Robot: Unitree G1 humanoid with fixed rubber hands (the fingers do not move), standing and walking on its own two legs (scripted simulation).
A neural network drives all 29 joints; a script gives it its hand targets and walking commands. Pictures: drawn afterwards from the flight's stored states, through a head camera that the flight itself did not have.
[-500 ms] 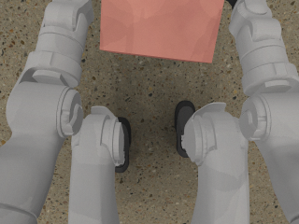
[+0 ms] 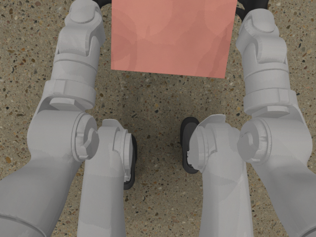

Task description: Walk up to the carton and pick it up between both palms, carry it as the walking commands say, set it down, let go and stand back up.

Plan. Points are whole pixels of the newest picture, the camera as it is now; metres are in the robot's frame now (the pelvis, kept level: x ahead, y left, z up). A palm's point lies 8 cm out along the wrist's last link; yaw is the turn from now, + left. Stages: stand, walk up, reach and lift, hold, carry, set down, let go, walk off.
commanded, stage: reach and lift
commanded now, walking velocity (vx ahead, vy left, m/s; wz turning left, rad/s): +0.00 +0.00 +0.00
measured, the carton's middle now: (171, 5) +0.57 -0.06 -0.20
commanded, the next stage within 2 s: none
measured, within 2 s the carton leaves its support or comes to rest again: neither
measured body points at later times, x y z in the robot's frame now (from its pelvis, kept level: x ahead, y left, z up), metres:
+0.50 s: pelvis +0.00 +0.00 +0.05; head +0.31 -0.02 +0.37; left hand +0.54 +0.10 -0.05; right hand +0.51 -0.21 -0.05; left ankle +0.08 +0.11 -0.36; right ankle +0.13 -0.13 -0.36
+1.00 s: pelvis +0.00 +0.00 +0.09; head +0.26 -0.03 +0.46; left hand +0.52 +0.10 +0.03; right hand +0.49 -0.21 +0.03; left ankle +0.08 +0.11 -0.36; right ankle +0.13 -0.13 -0.36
